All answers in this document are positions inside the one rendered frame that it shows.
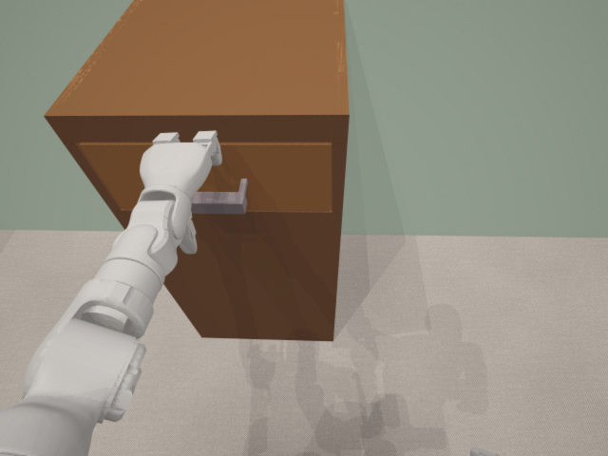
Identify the left robot forearm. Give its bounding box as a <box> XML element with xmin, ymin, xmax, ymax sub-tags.
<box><xmin>22</xmin><ymin>184</ymin><xmax>192</xmax><ymax>399</ymax></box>

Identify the left robot upper arm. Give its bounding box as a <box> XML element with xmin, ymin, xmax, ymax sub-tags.
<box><xmin>0</xmin><ymin>318</ymin><xmax>146</xmax><ymax>456</ymax></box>

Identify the left robot hand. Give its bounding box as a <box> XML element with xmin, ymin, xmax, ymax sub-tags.
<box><xmin>140</xmin><ymin>131</ymin><xmax>222</xmax><ymax>254</ymax></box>

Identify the handle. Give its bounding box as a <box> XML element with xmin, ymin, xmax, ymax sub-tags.
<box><xmin>190</xmin><ymin>179</ymin><xmax>248</xmax><ymax>214</ymax></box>

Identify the drawer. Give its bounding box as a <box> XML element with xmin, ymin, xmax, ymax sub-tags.
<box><xmin>79</xmin><ymin>142</ymin><xmax>332</xmax><ymax>211</ymax></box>

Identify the cabinet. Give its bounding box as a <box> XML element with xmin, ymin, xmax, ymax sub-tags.
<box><xmin>44</xmin><ymin>0</ymin><xmax>350</xmax><ymax>341</ymax></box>

